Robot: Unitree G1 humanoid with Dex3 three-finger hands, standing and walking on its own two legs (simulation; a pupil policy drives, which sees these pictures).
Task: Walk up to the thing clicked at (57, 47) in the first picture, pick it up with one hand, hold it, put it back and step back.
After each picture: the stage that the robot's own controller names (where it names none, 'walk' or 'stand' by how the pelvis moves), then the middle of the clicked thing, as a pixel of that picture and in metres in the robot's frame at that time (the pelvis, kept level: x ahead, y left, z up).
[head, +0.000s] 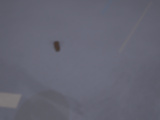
stand; (56, 46) +1.37 +0.29 -0.72
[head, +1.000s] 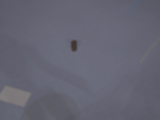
walk; (74, 45) +1.25 +0.13 -0.70
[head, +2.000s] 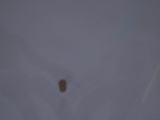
walk; (62, 86) +0.77 +0.13 -0.70
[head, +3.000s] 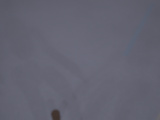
walk; (56, 116) +0.51 +0.19 -0.70
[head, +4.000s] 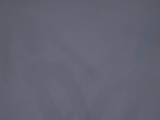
stand; out of the picture +0.40 +0.18 -0.70
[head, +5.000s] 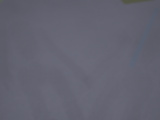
stand; out of the picture +0.37 +0.19 -0.72
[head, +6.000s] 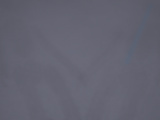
stand; out of the picture +0.36 +0.21 -0.73
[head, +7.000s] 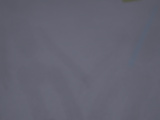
stand; out of the picture +0.36 +0.20 -0.73
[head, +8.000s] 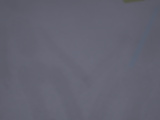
stand; out of the picture +0.36 +0.19 -0.73
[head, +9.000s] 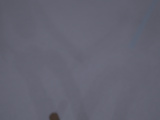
go down; (54, 119) +0.39 +0.18 -0.70
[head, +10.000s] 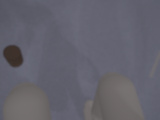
go down; (14, 57) +0.46 +0.22 -0.29
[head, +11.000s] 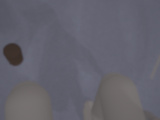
close in; (14, 55) +0.46 +0.22 -0.29
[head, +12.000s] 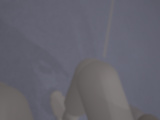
close in; out of the picture +0.45 +0.26 -0.23
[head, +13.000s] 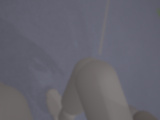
close; out of the picture +0.44 +0.26 -0.23
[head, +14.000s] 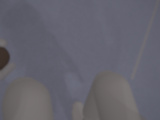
lift; out of the picture +0.39 +0.25 -0.14
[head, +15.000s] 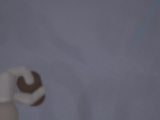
lift; (32, 89) +0.32 +0.17 +0.02
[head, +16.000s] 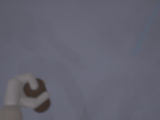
hold; (38, 96) +0.32 +0.16 -0.01
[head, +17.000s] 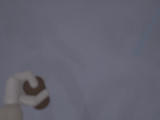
hold; (37, 93) +0.32 +0.17 +0.00
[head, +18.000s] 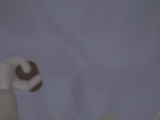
crouch; (30, 77) +0.38 +0.18 -0.06
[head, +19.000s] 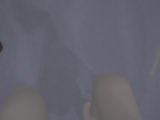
lower; out of the picture +0.49 +0.24 -0.10
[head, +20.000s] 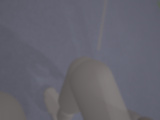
lower; out of the picture +0.45 +0.27 -0.23
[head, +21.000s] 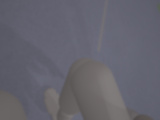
lower; out of the picture +0.44 +0.27 -0.24
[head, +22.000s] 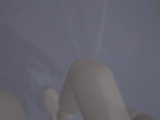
lower; out of the picture +0.45 +0.27 -0.24
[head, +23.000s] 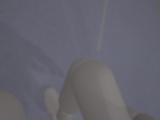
lower; out of the picture +0.45 +0.27 -0.24
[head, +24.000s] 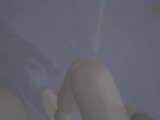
open; out of the picture +0.45 +0.26 -0.24
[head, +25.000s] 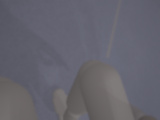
stand; out of the picture +0.44 +0.25 -0.24
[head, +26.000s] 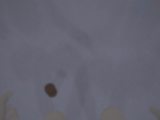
walk; (51, 90) +0.43 +0.18 -0.52
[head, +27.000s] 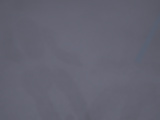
stand; out of the picture +0.39 +0.16 -0.66
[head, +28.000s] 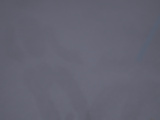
stand; out of the picture +0.39 +0.17 -0.67
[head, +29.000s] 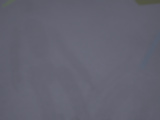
stand; out of the picture +0.40 +0.16 -0.72
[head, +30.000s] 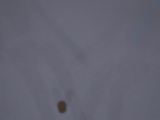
walk; (62, 107) +0.44 +0.10 -0.71
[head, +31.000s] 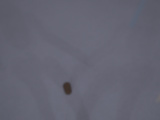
walk; (67, 88) +0.61 +0.14 -0.69
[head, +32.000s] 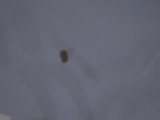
walk; (64, 56) +0.93 +0.17 -0.69
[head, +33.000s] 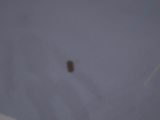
stand; (70, 66) +1.03 +0.15 -0.71
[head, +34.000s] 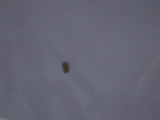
stand; (65, 67) +1.03 +0.18 -0.73
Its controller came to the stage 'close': yes
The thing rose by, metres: 0.71
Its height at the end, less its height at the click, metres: +0.00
